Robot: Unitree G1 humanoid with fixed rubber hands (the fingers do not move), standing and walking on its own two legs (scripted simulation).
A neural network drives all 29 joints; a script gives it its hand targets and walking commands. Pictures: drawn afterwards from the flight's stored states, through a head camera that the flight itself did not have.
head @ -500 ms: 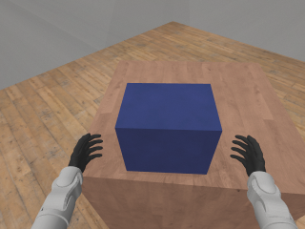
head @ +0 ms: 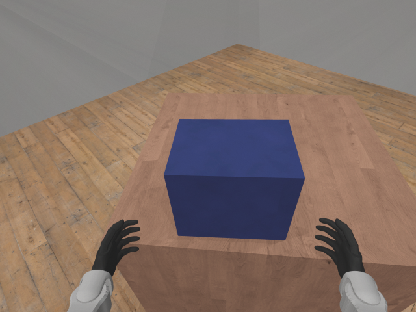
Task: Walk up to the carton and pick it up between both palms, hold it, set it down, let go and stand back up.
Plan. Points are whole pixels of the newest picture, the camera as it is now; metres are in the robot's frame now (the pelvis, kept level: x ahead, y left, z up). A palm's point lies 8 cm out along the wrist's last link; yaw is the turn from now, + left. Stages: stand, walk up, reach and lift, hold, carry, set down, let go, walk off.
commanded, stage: set down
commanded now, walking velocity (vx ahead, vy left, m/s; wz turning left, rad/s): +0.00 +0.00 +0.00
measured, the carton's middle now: (231, 179) +0.43 -0.03 +0.02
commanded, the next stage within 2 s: let go in 1.74 s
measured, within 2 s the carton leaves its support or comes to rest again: neither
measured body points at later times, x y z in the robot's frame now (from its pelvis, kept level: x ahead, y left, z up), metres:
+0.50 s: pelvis +0.01 -0.01 +0.00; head +0.00 -0.01 +0.45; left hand +0.21 +0.22 -0.04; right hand +0.21 -0.24 -0.03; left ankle -0.03 +0.13 -0.74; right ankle +0.07 -0.12 -0.74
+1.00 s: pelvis +0.02 +0.00 +0.00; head +0.01 +0.02 +0.45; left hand +0.21 +0.22 -0.07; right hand +0.21 -0.23 -0.03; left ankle -0.03 +0.13 -0.74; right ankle +0.07 -0.12 -0.74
